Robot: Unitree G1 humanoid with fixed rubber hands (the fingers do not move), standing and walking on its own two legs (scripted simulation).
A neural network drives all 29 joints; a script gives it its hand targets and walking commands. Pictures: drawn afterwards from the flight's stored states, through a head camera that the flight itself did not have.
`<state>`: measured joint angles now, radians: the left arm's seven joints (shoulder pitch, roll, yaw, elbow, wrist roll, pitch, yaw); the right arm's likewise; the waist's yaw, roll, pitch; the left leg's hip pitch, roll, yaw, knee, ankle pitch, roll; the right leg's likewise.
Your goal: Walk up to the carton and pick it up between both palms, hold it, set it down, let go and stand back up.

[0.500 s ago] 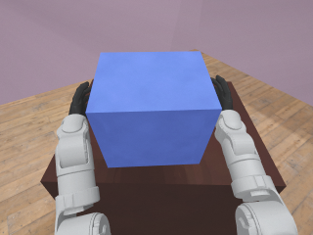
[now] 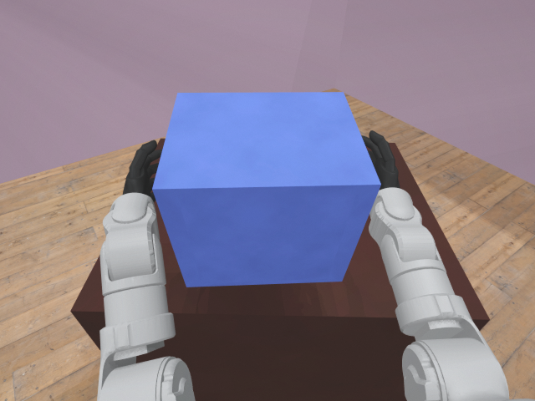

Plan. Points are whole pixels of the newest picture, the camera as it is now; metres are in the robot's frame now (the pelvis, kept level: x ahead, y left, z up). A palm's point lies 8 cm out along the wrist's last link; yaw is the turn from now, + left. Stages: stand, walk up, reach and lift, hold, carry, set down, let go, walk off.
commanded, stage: hold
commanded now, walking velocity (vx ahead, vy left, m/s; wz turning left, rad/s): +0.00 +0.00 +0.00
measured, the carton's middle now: (263, 191) +0.40 +0.00 +0.14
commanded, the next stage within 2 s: none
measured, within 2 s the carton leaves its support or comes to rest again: neither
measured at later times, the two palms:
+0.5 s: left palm (140, 198) +0.35 +0.18 +0.18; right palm (379, 186) +0.35 -0.17 +0.17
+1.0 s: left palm (138, 202) +0.35 +0.18 +0.18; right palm (378, 188) +0.35 -0.17 +0.17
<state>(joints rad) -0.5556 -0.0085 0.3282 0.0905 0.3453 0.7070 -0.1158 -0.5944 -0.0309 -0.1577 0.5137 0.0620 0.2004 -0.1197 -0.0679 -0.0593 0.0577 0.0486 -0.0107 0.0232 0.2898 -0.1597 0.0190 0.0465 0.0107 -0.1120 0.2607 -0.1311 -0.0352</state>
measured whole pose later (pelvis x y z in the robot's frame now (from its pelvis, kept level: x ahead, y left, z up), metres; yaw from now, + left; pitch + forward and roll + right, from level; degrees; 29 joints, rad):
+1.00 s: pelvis +0.00 +0.00 +0.00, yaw +0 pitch -10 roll +0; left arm -0.52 0.00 0.32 0.04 0.33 0.71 -0.12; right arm -0.58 -0.03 -0.13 0.48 0.08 0.20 -0.13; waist -0.07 -0.06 0.08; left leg 0.04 -0.01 0.02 0.30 -0.16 0.02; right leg 0.04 0.01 -0.12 0.26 -0.13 -0.04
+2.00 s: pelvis +0.00 +0.00 +0.00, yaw +0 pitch -10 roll +0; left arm -0.53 0.00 0.32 0.06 0.34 0.71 -0.12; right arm -0.58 -0.02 -0.14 0.49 0.07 0.20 -0.13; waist -0.07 -0.07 0.06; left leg 0.05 -0.01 0.02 0.29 -0.16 0.02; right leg 0.05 0.01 -0.12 0.26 -0.13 -0.04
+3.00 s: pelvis +0.00 +0.00 +0.00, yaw +0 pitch -10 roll +0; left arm -0.54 0.00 0.33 0.07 0.34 0.71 -0.12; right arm -0.58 -0.03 -0.15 0.49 0.07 0.20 -0.13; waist -0.07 -0.06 0.07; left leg 0.05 -0.01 0.02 0.29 -0.16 0.02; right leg 0.05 0.01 -0.11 0.26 -0.13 -0.04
